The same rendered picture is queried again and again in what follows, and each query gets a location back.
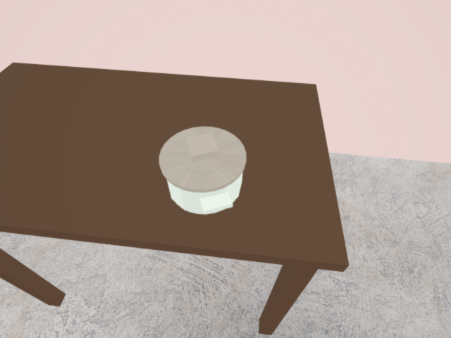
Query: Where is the knob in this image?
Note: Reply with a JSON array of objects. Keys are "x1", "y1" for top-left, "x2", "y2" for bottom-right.
[{"x1": 186, "y1": 133, "x2": 219, "y2": 162}]

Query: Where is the pot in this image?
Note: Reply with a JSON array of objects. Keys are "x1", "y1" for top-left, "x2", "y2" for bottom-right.
[{"x1": 167, "y1": 172, "x2": 243, "y2": 215}]

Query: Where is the lid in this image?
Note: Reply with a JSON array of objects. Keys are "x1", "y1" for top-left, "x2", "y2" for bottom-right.
[{"x1": 159, "y1": 127, "x2": 247, "y2": 193}]

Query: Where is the table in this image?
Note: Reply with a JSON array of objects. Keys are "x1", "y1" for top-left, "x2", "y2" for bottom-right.
[{"x1": 0, "y1": 63, "x2": 349, "y2": 335}]

